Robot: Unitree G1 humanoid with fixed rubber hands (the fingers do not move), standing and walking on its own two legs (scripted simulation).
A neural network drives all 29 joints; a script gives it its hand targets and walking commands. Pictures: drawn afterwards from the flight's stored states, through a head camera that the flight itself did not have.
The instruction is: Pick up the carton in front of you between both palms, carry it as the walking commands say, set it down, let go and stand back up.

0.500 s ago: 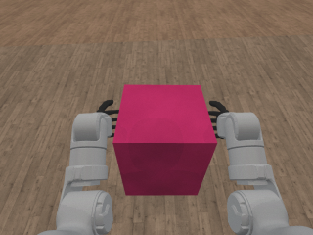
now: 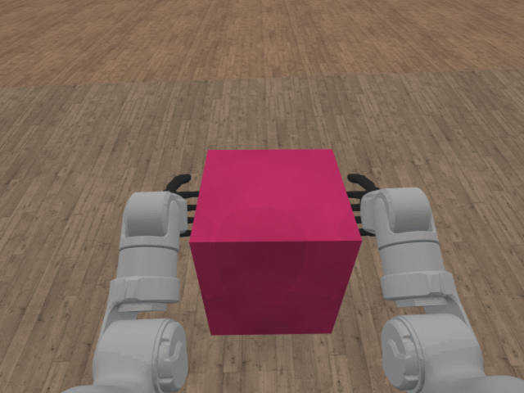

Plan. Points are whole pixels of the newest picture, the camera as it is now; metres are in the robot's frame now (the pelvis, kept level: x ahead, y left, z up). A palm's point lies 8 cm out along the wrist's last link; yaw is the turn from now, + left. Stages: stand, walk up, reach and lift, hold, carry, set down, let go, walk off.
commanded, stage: carry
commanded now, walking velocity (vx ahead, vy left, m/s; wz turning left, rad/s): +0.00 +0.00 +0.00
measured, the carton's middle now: (270, 243) +0.35 +0.01 +0.05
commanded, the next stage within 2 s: none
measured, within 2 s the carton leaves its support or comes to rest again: neither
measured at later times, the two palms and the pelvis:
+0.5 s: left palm (168, 220) +0.33 +0.16 +0.14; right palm (370, 218) +0.32 -0.14 +0.13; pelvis -0.01 +0.01 +0.00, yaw +0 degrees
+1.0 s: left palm (165, 222) +0.32 +0.16 +0.14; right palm (368, 220) +0.32 -0.14 +0.13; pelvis -0.02 +0.01 +0.00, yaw +0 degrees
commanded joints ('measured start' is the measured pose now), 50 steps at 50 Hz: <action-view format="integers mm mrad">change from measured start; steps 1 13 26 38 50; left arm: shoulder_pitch -721 -744 -737 -738 -749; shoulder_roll -1155 -1156 -1153 -1152 -1157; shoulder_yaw -498 -506 -507 -513 -517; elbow -113 -140 -137 -142 -153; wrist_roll -436 -436 -436 -440 -444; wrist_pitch -27 -27 -27 -25 -24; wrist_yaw -245 -242 -248 -246 -247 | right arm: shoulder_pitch -802 -822 -792 -790 -790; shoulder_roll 1151 1162 1154 1147 1153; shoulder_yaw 498 509 502 500 504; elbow -168 -180 -172 -166 -165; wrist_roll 441 455 441 439 445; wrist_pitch -46 -46 -45 -43 -40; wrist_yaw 234 242 244 241 245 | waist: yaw -6 -11 -9 -10 -7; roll -16 -7 -22 4 3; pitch -334 -344 -335 -334 -346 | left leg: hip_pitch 46 63 43 48 57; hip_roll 139 148 145 145 154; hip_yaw -112 -119 -114 -110 -113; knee -67 -74 -79 -80 -73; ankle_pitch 240 281 250 290 318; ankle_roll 22 25 23 22 20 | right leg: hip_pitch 157 141 142 141 142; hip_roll -137 -131 -134 -129 -132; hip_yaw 135 126 128 117 118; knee -59 -54 -65 -58 -50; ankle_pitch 266 233 219 244 234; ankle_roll -40 -33 -31 -27 -26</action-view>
